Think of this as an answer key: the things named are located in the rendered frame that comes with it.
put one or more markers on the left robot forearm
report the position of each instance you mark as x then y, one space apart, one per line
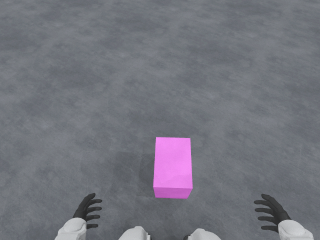
73 229

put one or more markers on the right robot hand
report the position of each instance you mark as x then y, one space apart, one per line
275 210

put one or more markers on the right robot shin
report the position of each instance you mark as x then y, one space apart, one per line
199 229

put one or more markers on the carton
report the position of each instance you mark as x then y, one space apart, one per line
172 168

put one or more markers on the left robot hand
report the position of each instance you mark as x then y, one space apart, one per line
84 209

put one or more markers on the left robot thigh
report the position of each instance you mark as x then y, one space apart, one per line
135 234

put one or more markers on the right robot forearm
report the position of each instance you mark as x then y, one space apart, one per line
292 230

